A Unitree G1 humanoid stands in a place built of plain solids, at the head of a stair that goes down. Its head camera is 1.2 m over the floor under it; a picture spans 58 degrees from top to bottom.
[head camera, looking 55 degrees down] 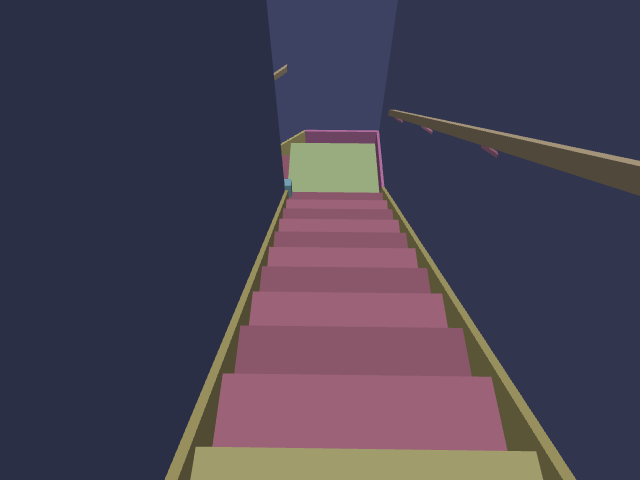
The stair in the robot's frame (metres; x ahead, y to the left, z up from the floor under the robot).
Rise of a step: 0.18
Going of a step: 0.25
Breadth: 0.86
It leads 1 degrees to the right of straight ahead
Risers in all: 11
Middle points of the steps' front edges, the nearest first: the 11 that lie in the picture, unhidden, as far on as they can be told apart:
0.20 -0.12 0.00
0.44 -0.12 -0.18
0.69 -0.12 -0.37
0.93 -0.12 -0.55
1.18 -0.13 -0.73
1.42 -0.13 -0.91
1.67 -0.13 -1.09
1.92 -0.14 -1.28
2.16 -0.14 -1.46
2.41 -0.14 -1.64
2.66 -0.16 -1.82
